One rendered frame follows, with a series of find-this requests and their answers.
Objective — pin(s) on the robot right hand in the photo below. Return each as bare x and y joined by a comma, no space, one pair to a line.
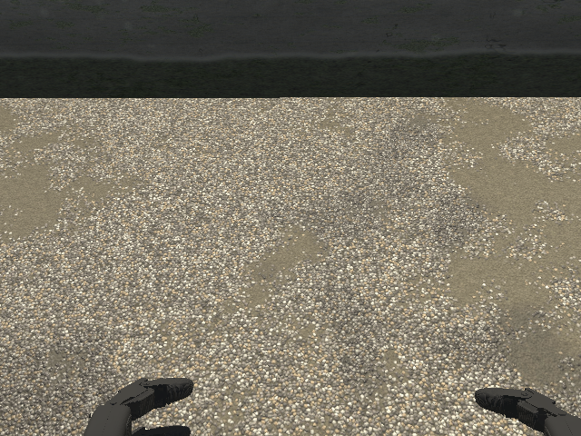
530,407

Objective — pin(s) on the robot left hand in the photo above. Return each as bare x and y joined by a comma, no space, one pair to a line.
132,402

